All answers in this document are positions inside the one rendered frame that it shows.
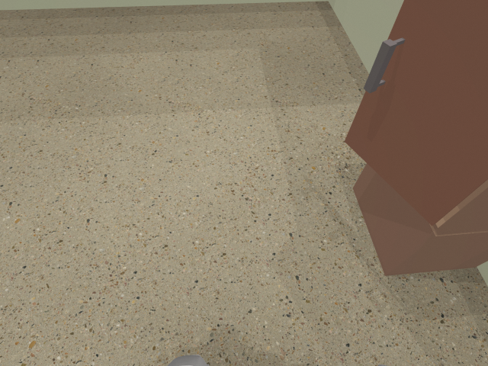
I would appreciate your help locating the handle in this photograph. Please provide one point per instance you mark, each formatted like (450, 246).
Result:
(380, 64)

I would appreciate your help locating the cupboard door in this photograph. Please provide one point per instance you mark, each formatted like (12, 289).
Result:
(425, 131)

